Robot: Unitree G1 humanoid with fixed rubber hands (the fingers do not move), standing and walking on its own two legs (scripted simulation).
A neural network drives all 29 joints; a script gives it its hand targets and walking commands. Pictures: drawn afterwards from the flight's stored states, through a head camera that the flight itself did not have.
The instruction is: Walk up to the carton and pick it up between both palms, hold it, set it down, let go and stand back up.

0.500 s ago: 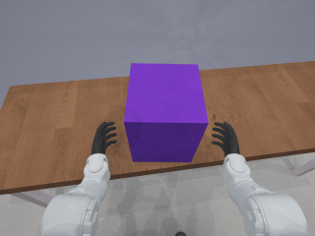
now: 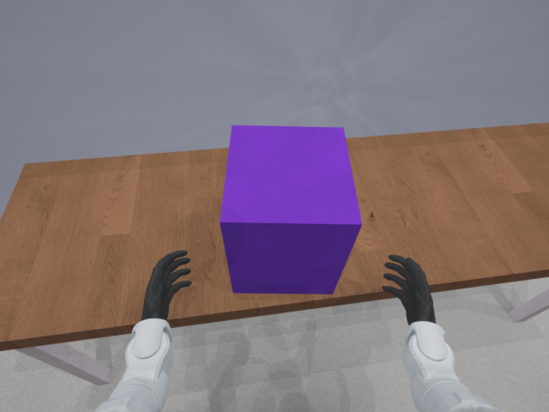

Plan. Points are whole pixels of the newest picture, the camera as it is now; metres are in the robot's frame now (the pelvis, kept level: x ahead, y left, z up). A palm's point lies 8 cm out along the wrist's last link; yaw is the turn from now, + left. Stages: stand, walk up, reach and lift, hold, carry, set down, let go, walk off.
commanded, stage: set down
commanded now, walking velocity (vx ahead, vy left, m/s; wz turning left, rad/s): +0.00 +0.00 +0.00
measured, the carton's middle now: (285, 214) +0.48 +0.00 -0.04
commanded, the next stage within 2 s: none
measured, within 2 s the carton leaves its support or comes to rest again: neither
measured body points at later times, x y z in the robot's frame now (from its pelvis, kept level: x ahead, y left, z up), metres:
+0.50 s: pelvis +0.01 -0.01 +0.01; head +0.02 +0.00 +0.46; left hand +0.24 +0.21 -0.05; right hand +0.24 -0.23 -0.04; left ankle +0.02 +0.09 -0.72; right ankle +0.06 -0.12 -0.72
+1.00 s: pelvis +0.04 -0.02 +0.01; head +0.05 -0.02 +0.46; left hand +0.23 +0.21 -0.06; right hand +0.23 -0.24 -0.05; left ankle +0.02 +0.09 -0.72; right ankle +0.06 -0.12 -0.72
